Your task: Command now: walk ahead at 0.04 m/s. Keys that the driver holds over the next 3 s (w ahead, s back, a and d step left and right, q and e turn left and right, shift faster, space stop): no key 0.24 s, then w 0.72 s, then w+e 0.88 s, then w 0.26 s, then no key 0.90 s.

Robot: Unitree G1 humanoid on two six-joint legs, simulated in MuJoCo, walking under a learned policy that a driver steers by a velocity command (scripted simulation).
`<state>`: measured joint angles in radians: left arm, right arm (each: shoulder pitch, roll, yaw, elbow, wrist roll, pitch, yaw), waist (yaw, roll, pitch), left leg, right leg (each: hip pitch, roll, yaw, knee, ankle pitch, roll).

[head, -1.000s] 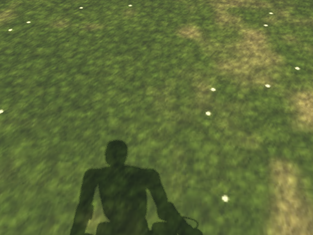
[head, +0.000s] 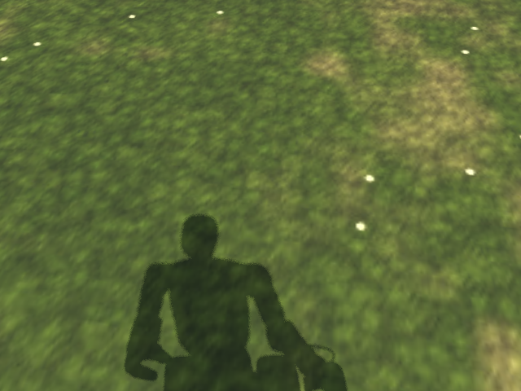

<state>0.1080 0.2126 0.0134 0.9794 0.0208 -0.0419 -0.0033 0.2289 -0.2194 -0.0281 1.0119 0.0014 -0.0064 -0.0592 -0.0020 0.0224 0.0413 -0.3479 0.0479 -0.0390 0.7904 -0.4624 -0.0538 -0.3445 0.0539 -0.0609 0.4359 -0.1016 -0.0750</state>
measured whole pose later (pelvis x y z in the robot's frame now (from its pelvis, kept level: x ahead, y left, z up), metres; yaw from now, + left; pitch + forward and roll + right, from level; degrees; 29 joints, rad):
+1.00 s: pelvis +0.35 +0.03 -0.02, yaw -2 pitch +2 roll +0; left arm 0.46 0.23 0.04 1.09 0.00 -0.06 0.01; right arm -0.06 -0.22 -0.05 0.83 0.02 -0.11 0.04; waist 0.06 0.00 0.05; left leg -0.52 -0.01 0.07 0.56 -0.05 0.09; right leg 0.08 -0.01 -0.02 0.55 -0.49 -0.02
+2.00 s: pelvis +0.90 -0.12 +0.00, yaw -31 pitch +3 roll +0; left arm 0.35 0.27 0.08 0.82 -0.02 -0.06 0.01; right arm 0.00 -0.27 -0.05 0.75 0.00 -0.13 0.03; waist 0.08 0.05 0.01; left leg -0.56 0.02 -0.04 0.48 0.05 0.00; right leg -0.04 0.10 0.16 0.38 -0.38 -0.07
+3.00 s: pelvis +1.11 -0.25 +0.00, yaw -33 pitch -1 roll +0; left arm 0.10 0.22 0.06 0.91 0.00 0.00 0.02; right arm 0.24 -0.24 -0.02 1.01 -0.01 0.01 -0.03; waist -0.02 0.00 0.03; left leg -0.11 0.01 0.01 0.53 -0.41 -0.01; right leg -0.34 0.02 0.00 0.56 -0.21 -0.03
